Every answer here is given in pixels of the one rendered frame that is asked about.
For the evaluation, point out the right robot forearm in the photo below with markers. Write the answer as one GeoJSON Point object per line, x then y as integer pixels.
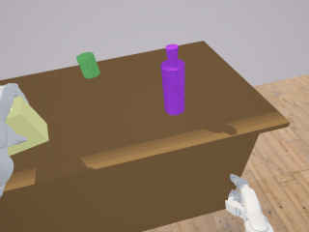
{"type": "Point", "coordinates": [256, 222]}

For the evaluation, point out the left robot forearm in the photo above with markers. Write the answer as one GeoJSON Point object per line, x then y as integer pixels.
{"type": "Point", "coordinates": [6, 163]}

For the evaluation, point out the left robot hand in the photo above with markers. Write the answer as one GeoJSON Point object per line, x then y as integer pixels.
{"type": "Point", "coordinates": [7, 94]}

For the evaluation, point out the sponge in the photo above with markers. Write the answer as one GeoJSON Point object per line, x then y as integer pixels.
{"type": "Point", "coordinates": [24, 120]}

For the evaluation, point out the table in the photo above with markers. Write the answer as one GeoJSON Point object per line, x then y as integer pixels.
{"type": "Point", "coordinates": [116, 161]}

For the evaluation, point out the right robot hand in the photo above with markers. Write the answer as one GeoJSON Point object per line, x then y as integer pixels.
{"type": "Point", "coordinates": [246, 201]}

